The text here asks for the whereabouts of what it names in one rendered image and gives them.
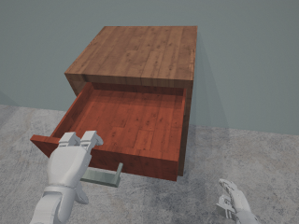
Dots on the left robot forearm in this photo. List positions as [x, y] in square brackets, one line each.
[55, 205]

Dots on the drawer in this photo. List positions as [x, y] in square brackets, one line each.
[141, 127]

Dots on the right robot forearm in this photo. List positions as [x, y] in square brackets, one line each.
[246, 217]

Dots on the handle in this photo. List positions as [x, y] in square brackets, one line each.
[102, 178]

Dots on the cabinet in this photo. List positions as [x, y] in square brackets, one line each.
[156, 56]

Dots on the right robot hand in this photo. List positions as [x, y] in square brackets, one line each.
[237, 202]

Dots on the left robot hand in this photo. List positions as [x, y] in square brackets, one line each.
[70, 160]

